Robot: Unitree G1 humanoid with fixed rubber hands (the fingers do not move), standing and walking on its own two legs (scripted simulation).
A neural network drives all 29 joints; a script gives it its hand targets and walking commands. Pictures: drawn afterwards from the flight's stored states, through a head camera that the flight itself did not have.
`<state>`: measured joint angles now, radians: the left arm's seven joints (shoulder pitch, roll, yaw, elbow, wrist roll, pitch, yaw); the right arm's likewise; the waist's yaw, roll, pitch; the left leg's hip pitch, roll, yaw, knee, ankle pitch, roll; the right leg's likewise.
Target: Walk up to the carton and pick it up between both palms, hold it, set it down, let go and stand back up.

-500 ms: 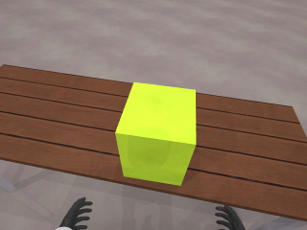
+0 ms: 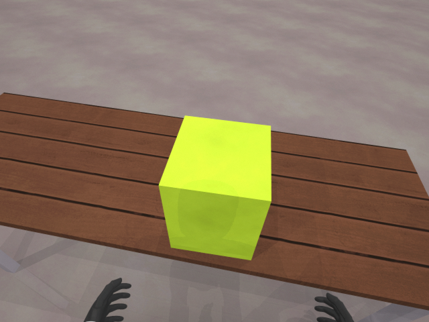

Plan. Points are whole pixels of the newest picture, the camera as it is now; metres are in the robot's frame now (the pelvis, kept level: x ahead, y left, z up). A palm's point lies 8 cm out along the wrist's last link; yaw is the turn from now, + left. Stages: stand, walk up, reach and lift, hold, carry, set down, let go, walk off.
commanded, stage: stand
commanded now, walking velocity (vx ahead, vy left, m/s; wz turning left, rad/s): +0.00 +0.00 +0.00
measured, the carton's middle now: (218, 189) +0.42 +0.01 -0.01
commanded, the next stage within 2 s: none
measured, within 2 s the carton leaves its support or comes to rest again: neither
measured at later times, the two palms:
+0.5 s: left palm out of the picture +0.01 +0.27 -0.11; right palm out of the picture +0.02 -0.24 -0.12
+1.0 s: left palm out of the picture -0.04 +0.27 -0.12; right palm out of the picture -0.01 -0.25 -0.13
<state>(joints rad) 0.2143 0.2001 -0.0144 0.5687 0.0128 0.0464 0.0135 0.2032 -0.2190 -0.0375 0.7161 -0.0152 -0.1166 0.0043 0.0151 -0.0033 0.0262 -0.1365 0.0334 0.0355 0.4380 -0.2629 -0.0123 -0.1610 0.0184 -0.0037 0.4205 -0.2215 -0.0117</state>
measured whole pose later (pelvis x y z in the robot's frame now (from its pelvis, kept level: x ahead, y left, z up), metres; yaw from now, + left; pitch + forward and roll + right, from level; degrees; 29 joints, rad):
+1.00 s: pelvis -0.04 +0.01 -0.01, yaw +2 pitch -2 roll +0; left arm 0.43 0.26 -0.02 0.83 0.01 -0.02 0.02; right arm 0.38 -0.27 0.01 0.85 -0.01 -0.01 0.00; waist 0.00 0.01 0.01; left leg -0.25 -0.01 0.00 0.50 -0.22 0.01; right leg -0.26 -0.01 -0.01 0.49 -0.20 0.01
